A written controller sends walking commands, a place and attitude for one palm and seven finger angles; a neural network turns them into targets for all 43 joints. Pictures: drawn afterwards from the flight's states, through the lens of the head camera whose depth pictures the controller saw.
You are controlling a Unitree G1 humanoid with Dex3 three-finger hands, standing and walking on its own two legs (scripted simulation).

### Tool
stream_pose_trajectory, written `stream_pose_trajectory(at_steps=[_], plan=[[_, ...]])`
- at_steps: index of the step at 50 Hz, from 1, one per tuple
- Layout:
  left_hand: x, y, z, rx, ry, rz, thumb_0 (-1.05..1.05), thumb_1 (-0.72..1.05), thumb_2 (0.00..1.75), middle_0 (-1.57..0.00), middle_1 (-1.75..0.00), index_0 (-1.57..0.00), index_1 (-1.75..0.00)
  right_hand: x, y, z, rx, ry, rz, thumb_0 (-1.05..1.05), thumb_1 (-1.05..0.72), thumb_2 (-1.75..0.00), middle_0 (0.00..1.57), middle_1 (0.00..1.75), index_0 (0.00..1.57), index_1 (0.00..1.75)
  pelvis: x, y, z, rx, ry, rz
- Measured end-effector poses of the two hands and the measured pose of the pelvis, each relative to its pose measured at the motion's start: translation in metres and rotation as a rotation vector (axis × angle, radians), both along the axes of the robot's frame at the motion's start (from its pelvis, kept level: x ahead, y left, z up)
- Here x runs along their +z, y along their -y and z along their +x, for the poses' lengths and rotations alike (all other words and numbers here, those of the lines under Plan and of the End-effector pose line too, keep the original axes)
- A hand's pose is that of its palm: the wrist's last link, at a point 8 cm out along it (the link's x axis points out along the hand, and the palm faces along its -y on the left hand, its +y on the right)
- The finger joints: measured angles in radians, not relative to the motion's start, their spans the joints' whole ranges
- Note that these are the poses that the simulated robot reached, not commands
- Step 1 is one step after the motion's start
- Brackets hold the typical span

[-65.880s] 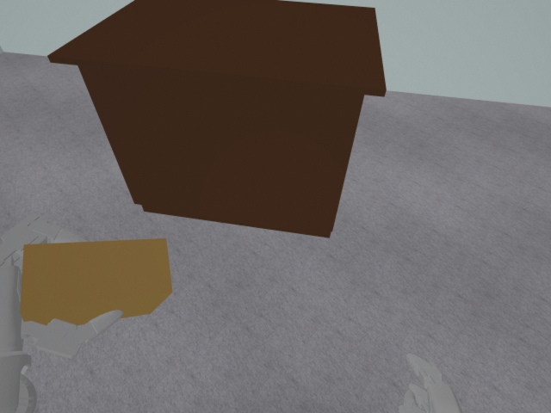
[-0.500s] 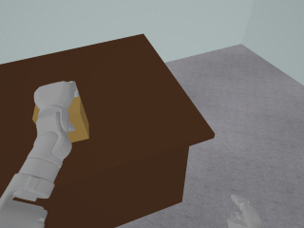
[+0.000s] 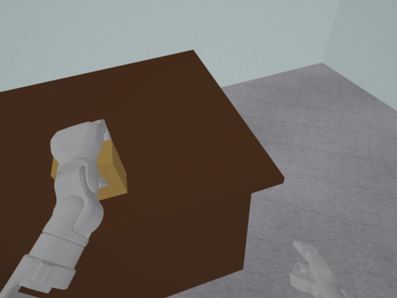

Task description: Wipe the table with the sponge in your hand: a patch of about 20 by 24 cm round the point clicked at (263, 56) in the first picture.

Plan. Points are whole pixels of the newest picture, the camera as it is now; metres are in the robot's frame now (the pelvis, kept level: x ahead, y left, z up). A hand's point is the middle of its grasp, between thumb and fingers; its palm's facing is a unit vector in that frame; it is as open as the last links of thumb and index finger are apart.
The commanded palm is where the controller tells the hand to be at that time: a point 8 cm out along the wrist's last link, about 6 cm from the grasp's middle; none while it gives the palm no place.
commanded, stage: wipe back along the middle lane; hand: left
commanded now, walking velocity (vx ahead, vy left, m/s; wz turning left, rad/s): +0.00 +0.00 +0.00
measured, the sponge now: (97, 179) +0.32 +0.28 +0.07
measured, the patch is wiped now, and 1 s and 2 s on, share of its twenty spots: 1.00 1.00 1.00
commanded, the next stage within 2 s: slide across to the third lane in 0.32 s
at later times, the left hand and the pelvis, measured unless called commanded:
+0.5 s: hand (96, 173) +0.29 +0.24 +0.14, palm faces +0.18 -0.07 -0.98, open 10.1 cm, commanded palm +0.25 +0.22 +0.18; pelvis +0.00 +0.00 +0.00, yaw +0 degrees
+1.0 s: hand (126, 167) +0.30 +0.18 +0.15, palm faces +0.13 -0.10 -0.99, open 10.1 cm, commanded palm +0.27 +0.17 +0.20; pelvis -0.01 -0.01 +0.00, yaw +0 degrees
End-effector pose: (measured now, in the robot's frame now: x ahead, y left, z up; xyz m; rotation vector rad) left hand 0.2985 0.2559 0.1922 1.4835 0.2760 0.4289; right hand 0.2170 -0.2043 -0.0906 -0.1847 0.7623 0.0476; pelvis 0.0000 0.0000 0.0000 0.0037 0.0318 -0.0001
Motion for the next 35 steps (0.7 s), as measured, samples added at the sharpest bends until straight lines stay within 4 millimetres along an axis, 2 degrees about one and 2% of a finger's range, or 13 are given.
stream_pose_trajectory(at_steps=[22, 35], plan=[[0.001, 0.023, -0.040, -0.024, 0.077, -0.038, 0.01, -0.49, 1.00, -0.67, -1.45, -0.71, -1.47, 0.003, -0.009, 0.014, 0.041, 0.024, 0.047, 0.01, -0.91, -0.90, 0.20, 0.30, 0.20, 0.30, 0.000, 0.002, 0.001, -0.010, 0.021, 0.002], [0.004, 0.037, -0.032, -0.027, 0.033, -0.041, 0.00, -0.51, 1.01, -0.70, -1.42, -0.74, -1.43, 0.007, -0.009, 0.015, 0.061, 0.032, 0.033, 0.01, -0.91, -0.90, 0.20, 0.30, 0.20, 0.30, 0.000, 0.008, -0.005, 0.004, 0.036, 0.005]])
